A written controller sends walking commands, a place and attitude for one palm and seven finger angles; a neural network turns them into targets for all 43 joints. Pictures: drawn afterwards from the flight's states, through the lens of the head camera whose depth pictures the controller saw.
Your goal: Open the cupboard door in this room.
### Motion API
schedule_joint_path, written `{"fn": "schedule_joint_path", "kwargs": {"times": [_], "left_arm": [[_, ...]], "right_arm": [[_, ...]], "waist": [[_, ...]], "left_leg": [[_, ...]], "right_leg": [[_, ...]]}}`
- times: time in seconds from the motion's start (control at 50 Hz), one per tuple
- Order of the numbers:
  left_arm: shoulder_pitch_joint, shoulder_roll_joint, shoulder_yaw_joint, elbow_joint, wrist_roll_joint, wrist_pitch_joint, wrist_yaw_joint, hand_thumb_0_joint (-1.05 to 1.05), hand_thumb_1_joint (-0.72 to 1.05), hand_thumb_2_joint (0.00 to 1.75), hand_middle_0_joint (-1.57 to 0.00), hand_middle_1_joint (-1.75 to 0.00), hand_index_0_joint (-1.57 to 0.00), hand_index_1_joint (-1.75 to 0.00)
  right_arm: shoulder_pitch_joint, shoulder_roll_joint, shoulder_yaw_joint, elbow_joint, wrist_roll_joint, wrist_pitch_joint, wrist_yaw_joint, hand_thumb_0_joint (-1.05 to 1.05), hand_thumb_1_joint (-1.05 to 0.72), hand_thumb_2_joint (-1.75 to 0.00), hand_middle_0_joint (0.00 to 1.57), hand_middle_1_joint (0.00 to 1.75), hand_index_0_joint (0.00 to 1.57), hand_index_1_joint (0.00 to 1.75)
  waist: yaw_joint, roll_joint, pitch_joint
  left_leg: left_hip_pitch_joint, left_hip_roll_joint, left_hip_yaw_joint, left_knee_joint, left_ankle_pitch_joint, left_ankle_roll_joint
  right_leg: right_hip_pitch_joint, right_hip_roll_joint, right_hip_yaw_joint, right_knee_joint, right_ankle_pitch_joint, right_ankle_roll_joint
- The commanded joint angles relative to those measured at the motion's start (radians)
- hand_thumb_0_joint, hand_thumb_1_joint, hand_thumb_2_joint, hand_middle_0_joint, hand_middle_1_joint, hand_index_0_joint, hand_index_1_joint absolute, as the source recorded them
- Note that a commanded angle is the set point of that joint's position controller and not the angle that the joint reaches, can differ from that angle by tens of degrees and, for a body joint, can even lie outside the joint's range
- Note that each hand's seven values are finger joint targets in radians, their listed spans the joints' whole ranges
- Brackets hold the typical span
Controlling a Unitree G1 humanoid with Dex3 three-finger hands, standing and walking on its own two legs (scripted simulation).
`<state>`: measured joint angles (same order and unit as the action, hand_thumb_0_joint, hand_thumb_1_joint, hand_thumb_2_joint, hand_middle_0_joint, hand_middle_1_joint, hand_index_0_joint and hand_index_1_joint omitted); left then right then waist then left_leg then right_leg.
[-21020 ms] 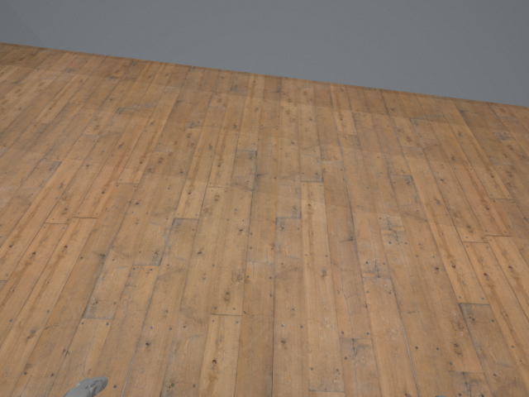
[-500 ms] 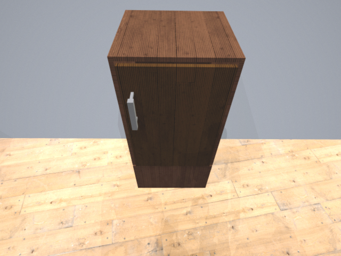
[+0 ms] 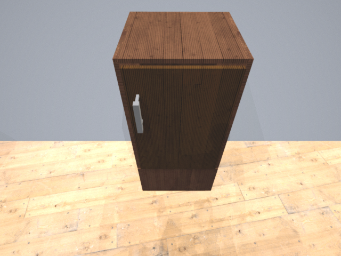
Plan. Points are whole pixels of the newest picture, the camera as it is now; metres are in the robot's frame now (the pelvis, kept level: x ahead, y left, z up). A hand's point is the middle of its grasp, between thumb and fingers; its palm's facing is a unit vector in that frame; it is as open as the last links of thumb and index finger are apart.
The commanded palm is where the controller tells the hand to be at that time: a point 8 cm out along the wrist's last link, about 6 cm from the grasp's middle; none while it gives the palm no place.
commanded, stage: look again from close up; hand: left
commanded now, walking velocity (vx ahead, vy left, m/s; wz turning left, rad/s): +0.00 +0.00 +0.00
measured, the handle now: (138, 114) +0.58 +0.15 -0.04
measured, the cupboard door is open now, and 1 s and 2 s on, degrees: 0 0 0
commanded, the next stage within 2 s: raise the hand with hooked fingers in 0.02 s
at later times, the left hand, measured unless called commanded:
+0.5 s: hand (100, 247) +0.16 +0.18 -0.06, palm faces +0.04 -1.00 +0.00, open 8.4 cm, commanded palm +0.13 +0.25 -0.06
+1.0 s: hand (85, 226) +0.20 +0.22 -0.05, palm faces +0.06 -1.00 -0.05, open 11.4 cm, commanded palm +0.17 +0.28 -0.05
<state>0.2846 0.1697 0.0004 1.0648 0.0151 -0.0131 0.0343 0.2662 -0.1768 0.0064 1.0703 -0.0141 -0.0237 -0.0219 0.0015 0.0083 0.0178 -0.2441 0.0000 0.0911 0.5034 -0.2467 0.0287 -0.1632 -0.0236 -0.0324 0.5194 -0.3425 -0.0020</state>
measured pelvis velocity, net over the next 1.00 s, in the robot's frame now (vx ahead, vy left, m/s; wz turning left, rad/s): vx -0.04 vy -0.01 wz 0.01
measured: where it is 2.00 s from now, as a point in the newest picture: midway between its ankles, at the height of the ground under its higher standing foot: outside the picture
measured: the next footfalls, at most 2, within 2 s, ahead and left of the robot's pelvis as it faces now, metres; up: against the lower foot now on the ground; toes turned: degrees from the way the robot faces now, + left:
none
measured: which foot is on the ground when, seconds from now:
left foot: down 0.00-1.00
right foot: down 0.00-1.00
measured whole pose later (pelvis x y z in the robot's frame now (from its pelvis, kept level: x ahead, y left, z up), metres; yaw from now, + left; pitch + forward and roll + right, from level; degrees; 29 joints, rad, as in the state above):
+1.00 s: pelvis -0.04 -0.01 -0.09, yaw +1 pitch +17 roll -2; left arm 0.24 0.28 0.33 0.22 -0.36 -0.42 -0.39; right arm 0.28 -0.24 -0.02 0.61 0.02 -0.20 -0.06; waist -0.01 0.04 -0.15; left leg -1.02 0.06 0.02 1.18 -0.46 0.01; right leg -0.90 0.01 -0.09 1.17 -0.57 -0.04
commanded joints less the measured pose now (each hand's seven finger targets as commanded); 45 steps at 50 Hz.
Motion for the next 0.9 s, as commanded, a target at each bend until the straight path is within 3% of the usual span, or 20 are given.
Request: {"fn": "schedule_joint_path", "kwargs": {"times": [0.0,0.08,0.1,0.12,0.14,0.16,0.18,0.2,0.22,0.24,0.28,0.34,0.36,0.42,0.46,0.5,0.6,0.68,0.76,0.88], "left_arm": [[0.053,0.125,0.018,-0.036,0.002,-0.015,0.007,0.00,0.90,0.90,-0.20,-0.30,-0.20,-0.30],[0.041,0.140,0.019,-0.037,0.003,-0.015,0.004,0.00,0.90,0.90,-0.20,-0.30,-0.20,-0.30],[0.121,0.105,0.011,-0.012,0.010,-0.024,0.045,0.00,0.90,0.90,-0.20,-0.30,-0.20,-0.30],[-0.638,0.403,0.219,-1.543,-0.172,-0.234,0.047,0.00,0.88,0.89,-0.20,-0.32,-0.20,-0.32],[-0.124,0.313,0.185,-1.292,-0.099,-0.200,0.073,0.00,0.85,0.88,-0.20,-0.33,-0.20,-0.33],[0.154,0.060,0.054,-1.126,-0.149,-0.078,0.095,0.00,0.83,0.87,-0.21,-0.34,-0.21,-0.34],[0.097,-0.020,0.029,-1.067,-0.165,-0.073,0.076,0.00,0.81,0.86,-0.21,-0.36,-0.21,-0.36],[0.008,0.059,0.110,-1.067,-0.174,-0.122,0.057,0.00,0.78,0.85,-0.21,-0.37,-0.21,-0.37],[0.084,0.093,0.183,-0.966,-0.176,-0.181,0.024,0.00,0.76,0.84,-0.21,-0.39,-0.21,-0.39],[0.188,0.044,0.180,-0.881,-0.197,-0.258,-0.028,0.00,0.74,0.83,-0.21,-0.40,-0.21,-0.40],[0.297,0.004,0.187,-0.793,-0.228,-0.420,-0.158,0.00,0.69,0.81,-0.22,-0.43,-0.22,-0.43],[0.250,0.079,0.234,-0.835,-0.272,-0.653,-0.363,0.00,0.62,0.78,-0.22,-0.48,-0.22,-0.48],[0.240,0.140,0.291,-0.805,-0.287,-0.666,-0.412,0.00,0.60,0.77,-0.22,-0.50,-0.22,-0.50],[0.116,0.183,0.330,-0.976,-0.375,-0.592,-0.463,0.00,0.53,0.74,-0.23,-0.54,-0.23,-0.54],[0.000,0.215,0.338,-1.110,-0.396,-0.560,-0.444,0.00,0.48,0.72,-0.23,-0.57,-0.23,-0.57],[-0.089,0.249,0.344,-1.237,-0.374,-0.568,-0.411,0.00,0.43,0.70,-0.23,-0.60,-0.23,-0.60],[-0.128,0.253,0.309,-1.235,-0.347,-0.565,-0.402,0.00,0.32,0.65,-0.24,-0.68,-0.24,-0.68],[-0.103,0.265,0.338,-1.084,-0.379,-0.461,-0.461,0.00,0.22,0.61,-0.25,-0.74,-0.25,-0.74],[-0.056,0.314,0.419,-1.046,-0.404,-0.393,-0.464,0.00,0.13,0.57,-0.25,-0.80,-0.25,-0.80],[-0.074,0.282,0.420,-1.025,-0.396,-0.460,-0.413,0.00,-0.01,0.51,-0.27,-0.88,-0.27,-0.88]], "right_arm": [[0.022,-0.118,-0.020,-0.033,0.001,-0.017,-0.006,0.00,-0.90,-0.90,0.20,0.30,0.20,0.30],[0.001,-0.130,-0.021,-0.031,0.001,-0.016,-0.005,0.00,-0.90,-0.90,0.20,0.30,0.20,0.30],[-0.060,-0.124,-0.020,-0.092,0.011,-0.012,-0.001,0.00,-0.90,-0.90,0.20,0.30,0.20,0.30],[-0.012,-0.277,-0.065,-0.406,0.055,-0.155,-0.033,0.00,-0.90,-0.90,0.20,0.30,0.20,0.30],[-0.078,-0.190,-0.035,-0.369,0.039,-0.250,-0.068,0.00,-0.90,-0.90,0.20,0.30,0.20,0.30],[-0.089,-0.147,-0.049,-0.354,0.054,-0.269,-0.062,0.00,-0.90,-0.90,0.20,0.30,0.20,0.30],[-0.053,-0.142,-0.053,-0.347,0.060,-0.270,-0.056,0.00,-0.90,-0.90,0.20,0.30,0.20,0.30],[-0.078,-0.180,-0.077,-0.396,0.043,-0.270,-0.051,0.00,-0.90,-0.90,0.20,0.30,0.20,0.30],[-0.079,-0.198,-0.091,-0.409,0.028,-0.259,-0.048,0.00,-0.90,-0.90,0.20,0.30,0.20,0.30],[-0.091,-0.191,-0.092,-0.442,0.016,-0.255,-0.042,0.00,-0.90,-0.90,0.20,0.30,0.20,0.30],[-0.119,-0.183,-0.105,-0.497,0.011,-0.258,-0.013,0.00,-0.90,-0.90,0.20,0.30,0.20,0.30],[-0.169,-0.188,-0.121,-0.580,0.016,-0.272,0.020,0.00,-0.90,-0.90,0.20,0.30,0.20,0.30],[-0.151,-0.195,-0.125,-0.604,0.024,-0.267,0.027,0.00,-0.90,-0.90,0.20,0.30,0.20,0.30],[-0.178,-0.206,-0.117,-0.718,0.043,-0.254,0.005,0.00,-0.90,-0.90,0.20,0.30,0.20,0.30],[-0.143,-0.197,-0.107,-0.726,0.044,-0.245,-0.017,0.00,-0.90,-0.90,0.20,0.30,0.20,0.30],[-0.104,-0.187,-0.099,-0.709,0.038,-0.243,-0.033,0.00,-0.90,-0.90,0.20,0.30,0.20,0.30],[-0.075,-0.184,-0.074,-0.635,0.032,-0.252,-0.063,0.00,-0.90,-0.90,0.20,0.30,0.20,0.30],[-0.085,-0.195,-0.065,-0.619,0.044,-0.251,-0.070,0.00,-0.90,-0.90,0.20,0.30,0.20,0.30],[-0.100,-0.189,-0.062,-0.632,0.046,-0.242,-0.066,0.00,-0.90,-0.90,0.20,0.30,0.20,0.30],[-0.075,-0.191,-0.072,-0.619,0.039,-0.239,-0.051,0.00,-0.90,-0.90,0.20,0.30,0.20,0.30]], "waist": [[0.002,-0.020,0.021],[0.001,-0.015,0.015],[0.028,-0.077,0.056],[-0.097,0.122,-0.462],[0.019,0.281,-0.457],[-0.023,0.248,-0.307],[-0.052,0.120,-0.128],[-0.060,0.041,-0.017],[-0.046,-0.063,-0.015],[-0.024,-0.164,-0.026],[0.035,-0.235,-0.114],[0.061,-0.092,-0.238],[0.072,-0.038,-0.254],[0.067,-0.014,-0.356],[0.028,-0.035,-0.385],[0.002,0.068,-0.389],[-0.044,0.071,-0.364],[-0.027,0.019,-0.374],[0.025,0.016,-0.428],[0.011,-0.030,-0.393]], "left_leg": [[0.039,0.112,-0.121,-0.094,0.186,0.021],[0.049,0.112,-0.119,-0.093,0.188,0.019],[0.000,0.127,-0.089,0.106,0.277,-0.009],[0.264,0.011,-0.103,-0.023,0.402,0.002],[0.414,0.077,-0.127,-0.052,0.550,0.005],[0.274,0.066,-0.131,-0.085,0.481,-0.044],[0.156,0.061,-0.137,-0.050,0.387,-0.032],[0.023,0.042,-0.146,0.011,0.226,-0.026],[-0.084,0.026,-0.127,0.076,0.121,-0.025],[-0.175,0.018,-0.124,0.147,0.091,-0.025],[-0.318,0.003,-0.103,0.283,0.085,-0.034],[-0.491,-0.011,-0.082,0.463,0.022,-0.041],[-0.520,-0.012,-0.080,0.502,0.014,-0.037],[-0.583,-0.020,-0.061,0.549,-0.124,-0.019],[-0.599,-0.006,-0.077,0.603,-0.114,-0.005],[-0.583,0.014,-0.084,0.625,-0.103,0.004],[-0.603,0.031,-0.115,0.661,-0.066,0.010],[-0.631,0.028,-0.124,0.643,-0.073,0.010],[-0.607,0.026,-0.127,0.601,-0.029,0.007],[-0.592,0.024,-0.122,0.566,-0.030,0.006]], "right_leg": [[-0.055,-0.072,0.080,-0.099,0.204,-0.036],[-0.052,-0.075,0.087,-0.107,0.222,-0.037],[-0.078,-0.130,0.155,-0.148,0.560,-0.009],[-0.035,-0.027,0.024,-0.015,0.533,-0.040],[-0.108,0.016,-0.004,0.068,0.307,-0.043],[-0.213,0.026,-0.067,0.117,0.085,-0.022],[-0.276,0.021,-0.067,0.093,0.065,-0.013],[-0.335,0.023,-0.078,0.055,0.061,-0.013],[-0.379,0.029,-0.092,0.049,0.071,-0.014],[-0.433,0.038,-0.106,0.110,0.062,-0.015],[-0.496,0.039,-0.089,0.260,0.087,-0.021],[-0.594,0.029,-0.017,0.427,0.065,-0.033],[-0.606,0.025,0.018,0.456,0.048,-0.042],[-0.602,0.017,0.095,0.417,-0.177,-0.023],[-0.609,0.022,0.142,0.399,-0.164,-0.004],[-0.640,0.026,0.146,0.401,-0.165,-0.007],[-0.679,0.037,0.126,0.427,-0.068,-0.003],[-0.645,0.034,0.122,0.406,-0.095,0.004],[-0.560,0.022,0.118,0.403,-0.040,0.009],[-0.613,0.033,0.069,0.423,-0.038,0.007]]}}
